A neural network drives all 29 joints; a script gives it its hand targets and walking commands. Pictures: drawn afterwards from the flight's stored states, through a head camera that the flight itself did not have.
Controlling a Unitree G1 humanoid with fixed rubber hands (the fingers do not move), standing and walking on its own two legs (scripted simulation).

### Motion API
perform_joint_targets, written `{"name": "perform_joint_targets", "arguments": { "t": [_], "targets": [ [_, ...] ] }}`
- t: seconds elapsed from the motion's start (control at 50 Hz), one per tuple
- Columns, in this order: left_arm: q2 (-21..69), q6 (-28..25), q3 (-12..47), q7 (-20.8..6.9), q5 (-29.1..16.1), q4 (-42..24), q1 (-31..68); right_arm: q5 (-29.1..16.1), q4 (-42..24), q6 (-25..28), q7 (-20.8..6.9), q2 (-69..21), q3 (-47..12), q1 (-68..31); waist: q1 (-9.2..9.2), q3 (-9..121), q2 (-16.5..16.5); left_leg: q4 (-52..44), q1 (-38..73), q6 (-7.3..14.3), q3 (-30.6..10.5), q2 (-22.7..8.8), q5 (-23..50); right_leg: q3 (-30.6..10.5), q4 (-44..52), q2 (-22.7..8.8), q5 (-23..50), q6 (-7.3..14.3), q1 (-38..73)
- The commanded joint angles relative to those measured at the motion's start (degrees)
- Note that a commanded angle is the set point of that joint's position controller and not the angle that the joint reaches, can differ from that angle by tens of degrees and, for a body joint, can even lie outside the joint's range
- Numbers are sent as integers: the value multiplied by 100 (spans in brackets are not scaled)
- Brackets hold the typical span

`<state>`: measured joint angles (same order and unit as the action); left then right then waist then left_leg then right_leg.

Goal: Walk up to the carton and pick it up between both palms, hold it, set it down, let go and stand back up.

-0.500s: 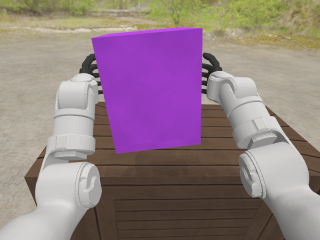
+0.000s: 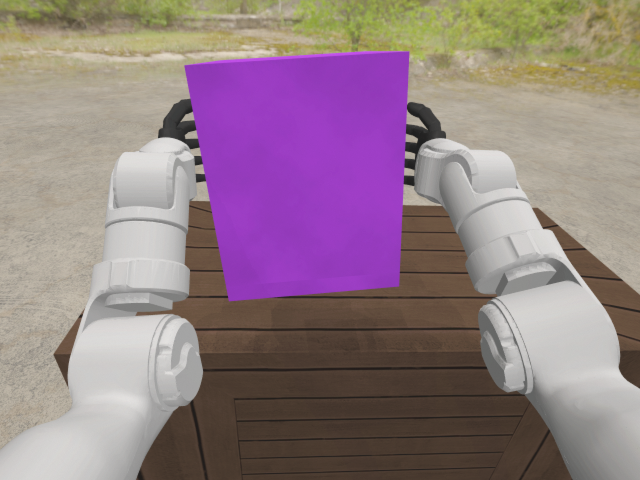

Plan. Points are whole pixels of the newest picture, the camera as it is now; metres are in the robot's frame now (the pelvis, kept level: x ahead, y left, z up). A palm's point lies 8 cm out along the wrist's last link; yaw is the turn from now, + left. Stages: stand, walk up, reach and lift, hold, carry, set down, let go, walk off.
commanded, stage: hold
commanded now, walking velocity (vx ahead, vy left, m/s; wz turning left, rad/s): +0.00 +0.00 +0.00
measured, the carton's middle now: (303, 165) +0.41 +0.00 +0.29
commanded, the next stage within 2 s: none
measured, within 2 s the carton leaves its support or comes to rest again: neither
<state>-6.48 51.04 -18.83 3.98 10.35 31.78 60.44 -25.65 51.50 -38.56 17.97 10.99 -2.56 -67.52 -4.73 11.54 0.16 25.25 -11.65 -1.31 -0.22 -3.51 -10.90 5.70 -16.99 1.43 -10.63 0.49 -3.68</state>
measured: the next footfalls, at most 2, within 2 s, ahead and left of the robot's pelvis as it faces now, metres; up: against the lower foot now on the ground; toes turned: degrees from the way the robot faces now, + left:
none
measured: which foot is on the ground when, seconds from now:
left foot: down 0.00-1.00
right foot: down 0.00-1.00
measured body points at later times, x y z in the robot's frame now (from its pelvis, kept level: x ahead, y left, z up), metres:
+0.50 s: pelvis +0.00 +0.00 +0.00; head -0.10 +0.02 +0.44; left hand +0.39 +0.15 +0.32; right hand +0.38 -0.14 +0.32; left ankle +0.03 +0.13 -0.74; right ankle -0.01 -0.11 -0.75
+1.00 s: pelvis -0.01 +0.00 +0.00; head -0.11 +0.02 +0.44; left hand +0.38 +0.15 +0.31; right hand +0.37 -0.14 +0.32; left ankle +0.03 +0.13 -0.74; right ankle -0.01 -0.11 -0.75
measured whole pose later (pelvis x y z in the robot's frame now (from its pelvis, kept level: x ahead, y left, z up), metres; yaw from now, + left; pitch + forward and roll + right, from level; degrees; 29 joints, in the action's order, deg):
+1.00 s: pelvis -0.01 +0.00 +0.00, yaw +0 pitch -3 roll -2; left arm -5.5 50.5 -18.3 4.5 10.2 29.7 57.4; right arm -25.9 51.4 -37.9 17.6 10.9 -3.7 -65.9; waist -4.5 12.5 -0.5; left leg 25.1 -11.8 -1.6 -0.1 -3.8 -10.4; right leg 5.4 -17.8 1.7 -10.6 0.8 -4.4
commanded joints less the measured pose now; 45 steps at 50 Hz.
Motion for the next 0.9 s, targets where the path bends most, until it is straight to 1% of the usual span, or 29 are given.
{"name": "perform_joint_targets", "arguments": {
  "t": [0.0,0.1,0.22,0.48,0.68,0.7,0.72,0.74,0.76,0.78,0.8,0.82,0.84,0.86,0.88],
  "targets": [
    [3618,-496,1835,-841,-1192,-1106,5261,-1002,-2196,286,-868,-3729,-610,-5534,-69,2056,493,-139,1229,-275,-193,529,1819,-499,180,415,1475,-392,6],
    [3640,-483,1885,-795,-1208,-1195,5314,-1041,-2210,291,-906,-3764,-640,-5562,-25,2096,511,-120,1252,-269,-195,518,1837,-500,173,428,1426,-399,-49],
    [3632,-482,1864,-771,-1202,-1130,5336,-1025,-2139,293,-928,-3792,-614,-5592,3,2069,468,-140,1215,-238,-189,518,1716,-516,192,419,1342,-408,-103],
    [3565,-551,1700,-809,-1183,-770,5366,-914,-1952,312,-906,-3796,-481,-5676,-14,1991,361,-212,1074,-176,-181,546,1425,-540,254,369,1224,-408,-132],
    [3560,-596,1681,-812,-1216,-718,5414,-915,-1970,327,-892,-3798,-468,-5724,-22,2064,381,-202,1062,-169,-193,558,1412,-537,259,356,1209,-411,-146],
    [3767,-611,1847,-772,-1232,-864,5084,-966,-2399,421,-868,-3836,-669,-5781,7,2440,325,-143,1220,-174,-180,546,1748,-567,200,401,1464,-393,-37],
    [3685,-646,1822,-737,-1153,-1043,5293,-994,-2050,355,-860,-3834,-673,-5576,-33,2283,446,-134,1232,-219,-209,554,1887,-557,158,402,1492,-379,-31],
    [3662,-621,1768,-738,-1123,-952,5196,-990,-2052,342,-848,-3808,-672,-5514,-26,2166,419,-153,1232,-218,-188,547,1870,-548,189,403,1445,-380,-31],
    [3748,-561,1820,-749,-1077,-899,4942,-983,-2192,371,-839,-3736,-673,-5491,-22,2138,488,-140,1273,-234,-193,544,1853,-559,205,395,1435,-356,-49],
    [3733,-531,1766,-762,-1032,-794,4868,-966,-2291,391,-826,-3751,-702,-5577,38,1940,421,-180,1171,-211,-184,542,1781,-558,249,385,1350,-360,-77],
    [3690,-556,1739,-752,-1038,-973,5000,-990,-2194,388,-837,-3803,-721,-5565,42,1942,330,-201,1164,-188,-198,529,1819,-540,226,400,1357,-373,-86],
    [3606,-536,1681,-763,-969,-829,4920,-953,-2206,380,-837,-3822,-754,-5529,69,1921,249,-201,1180,-161,-161,544,1716,-560,257,372,1349,-399,-72],
    [3657,-554,1849,-765,-1030,-1116,4966,-985,-2257,399,-830,-3878,-759,-5455,-19,2147,312,-162,1293,-186,-178,558,1772,-574,209,361,1494,-416,-18],
    [3614,-552,1809,-739,-1028,-1170,5050,-1024,-2216,387,-839,-3877,-782,-5480,37,2098,297,-155,1345,-183,-193,542,1833,-544,193,369,1469,-421,-118],
    [3727,-587,2045,-722,-1164,-1465,5319,-1019,-2249,393,-846,-3889,-732,-5483,-105,2268,461,-136,1401,-250,-193,524,1818,-523,175,386,1396,-397,-135]
  ]
}}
